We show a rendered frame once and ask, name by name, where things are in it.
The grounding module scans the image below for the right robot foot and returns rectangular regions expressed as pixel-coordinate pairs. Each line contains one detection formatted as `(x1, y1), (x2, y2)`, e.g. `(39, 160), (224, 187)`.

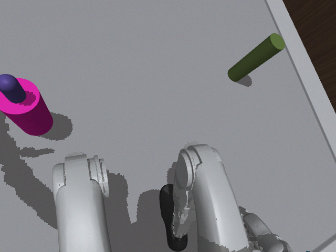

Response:
(160, 184), (187, 251)

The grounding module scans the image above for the right robot arm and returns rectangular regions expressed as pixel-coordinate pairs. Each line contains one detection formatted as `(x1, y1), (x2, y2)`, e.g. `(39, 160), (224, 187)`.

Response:
(258, 234), (293, 252)

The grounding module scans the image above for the right robot hand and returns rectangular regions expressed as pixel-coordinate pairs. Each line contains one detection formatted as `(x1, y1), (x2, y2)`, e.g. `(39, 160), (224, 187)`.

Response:
(239, 206), (272, 252)

